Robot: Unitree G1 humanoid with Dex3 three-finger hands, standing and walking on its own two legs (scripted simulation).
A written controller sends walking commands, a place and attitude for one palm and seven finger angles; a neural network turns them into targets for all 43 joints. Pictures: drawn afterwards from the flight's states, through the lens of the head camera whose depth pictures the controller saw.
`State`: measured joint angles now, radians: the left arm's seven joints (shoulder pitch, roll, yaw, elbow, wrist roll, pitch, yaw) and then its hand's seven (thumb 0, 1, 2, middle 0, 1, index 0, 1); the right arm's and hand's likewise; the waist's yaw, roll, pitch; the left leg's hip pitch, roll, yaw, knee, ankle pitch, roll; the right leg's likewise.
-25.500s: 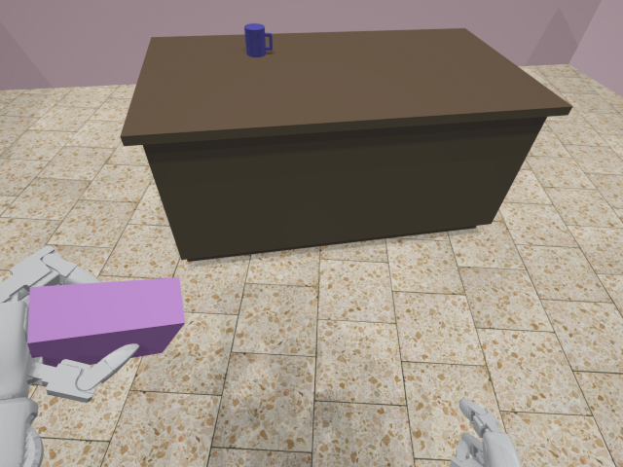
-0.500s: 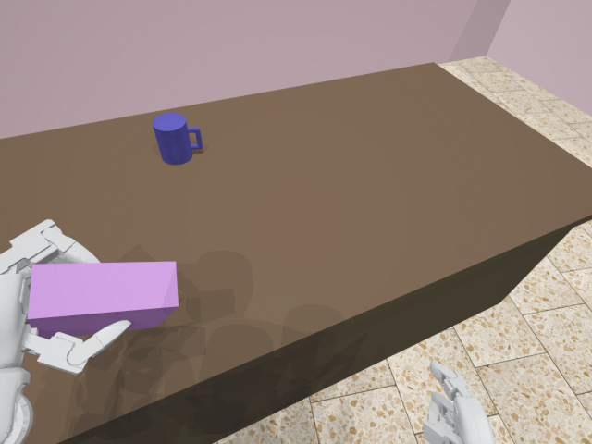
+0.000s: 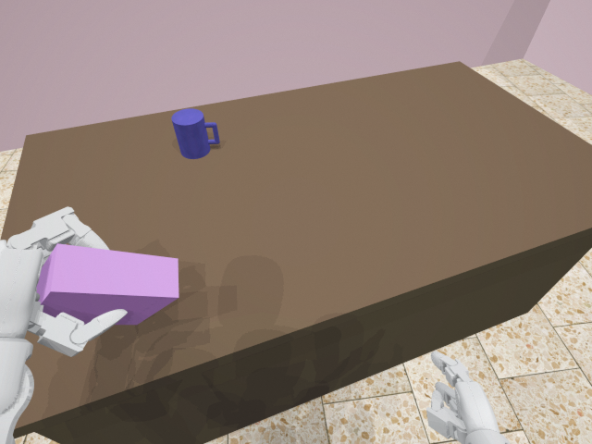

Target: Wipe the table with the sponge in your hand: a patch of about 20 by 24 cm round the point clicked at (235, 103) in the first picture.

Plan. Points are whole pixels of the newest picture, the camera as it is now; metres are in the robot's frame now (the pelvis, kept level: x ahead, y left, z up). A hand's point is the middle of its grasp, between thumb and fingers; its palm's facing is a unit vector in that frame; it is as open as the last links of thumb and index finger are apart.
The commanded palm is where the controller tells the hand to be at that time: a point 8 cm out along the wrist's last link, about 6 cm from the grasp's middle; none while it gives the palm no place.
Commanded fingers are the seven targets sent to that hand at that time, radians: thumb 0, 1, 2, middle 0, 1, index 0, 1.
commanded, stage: turn the palm down, sponge in hand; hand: left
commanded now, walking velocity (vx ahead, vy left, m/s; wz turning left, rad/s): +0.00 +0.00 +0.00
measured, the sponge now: (122, 291) +0.24 +0.23 +0.12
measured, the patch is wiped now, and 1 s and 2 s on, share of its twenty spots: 0.00 0.00 0.00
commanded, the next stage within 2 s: move the sponge above the wiping area in 1.80 s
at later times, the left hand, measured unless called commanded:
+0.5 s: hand (97, 287) +0.23 +0.25 +0.14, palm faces +0.27 -0.45 -0.85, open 9.2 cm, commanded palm +0.20 +0.26 +0.18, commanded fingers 0.00 0.10 1.30 -1.20 -1.60 -1.20 -1.60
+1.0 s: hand (100, 291) +0.24 +0.26 +0.12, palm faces +0.12 -0.25 -0.96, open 9.2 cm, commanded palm +0.21 +0.27 +0.17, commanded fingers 0.00 0.10 1.30 -1.20 -1.60 -1.20 -1.60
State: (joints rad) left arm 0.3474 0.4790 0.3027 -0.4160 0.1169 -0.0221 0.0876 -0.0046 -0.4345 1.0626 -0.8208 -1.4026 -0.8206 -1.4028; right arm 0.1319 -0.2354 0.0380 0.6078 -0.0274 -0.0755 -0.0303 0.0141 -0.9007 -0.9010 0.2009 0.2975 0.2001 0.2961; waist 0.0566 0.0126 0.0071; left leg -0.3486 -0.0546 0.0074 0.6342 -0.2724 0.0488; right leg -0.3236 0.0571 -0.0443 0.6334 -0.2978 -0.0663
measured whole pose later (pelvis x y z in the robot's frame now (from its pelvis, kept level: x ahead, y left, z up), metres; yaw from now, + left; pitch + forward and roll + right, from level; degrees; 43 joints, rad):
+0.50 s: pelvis +0.01 -0.04 +0.00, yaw -1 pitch +0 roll +1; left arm 0.34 0.57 0.27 -0.31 0.34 0.14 0.07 0.00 -0.43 1.06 -0.82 -1.40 -0.82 -1.40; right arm 0.17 -0.29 0.01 0.60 0.02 0.00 -0.11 0.01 -0.90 -0.90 0.20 0.30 0.20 0.30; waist 0.06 0.07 -0.02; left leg -0.36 -0.01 0.00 0.67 -0.31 0.00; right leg -0.33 0.11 -0.05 0.65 -0.32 -0.12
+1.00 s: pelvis +0.02 -0.01 +0.01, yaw -1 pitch -2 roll +0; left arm 0.26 0.52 0.04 -0.29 0.67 0.34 0.05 0.00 -0.43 1.06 -0.82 -1.41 -0.82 -1.41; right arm 0.07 -0.26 0.05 0.59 0.04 0.04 -0.12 0.01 -0.90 -0.90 0.20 0.30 0.20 0.30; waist 0.10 0.10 -0.02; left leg -0.26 -0.03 0.01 0.55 -0.26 0.03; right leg -0.24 0.08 -0.03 0.55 -0.28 -0.09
